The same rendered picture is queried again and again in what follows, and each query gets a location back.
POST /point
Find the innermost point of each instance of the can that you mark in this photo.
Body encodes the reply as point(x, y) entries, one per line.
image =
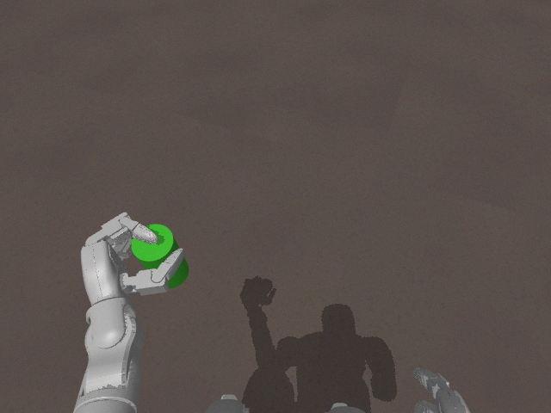
point(151, 255)

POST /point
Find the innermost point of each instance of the right robot hand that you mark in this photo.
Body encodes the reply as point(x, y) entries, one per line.
point(447, 400)

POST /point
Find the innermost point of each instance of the left robot hand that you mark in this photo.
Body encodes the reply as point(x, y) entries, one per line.
point(104, 272)

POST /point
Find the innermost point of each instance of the left robot arm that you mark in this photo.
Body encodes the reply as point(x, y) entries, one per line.
point(114, 340)

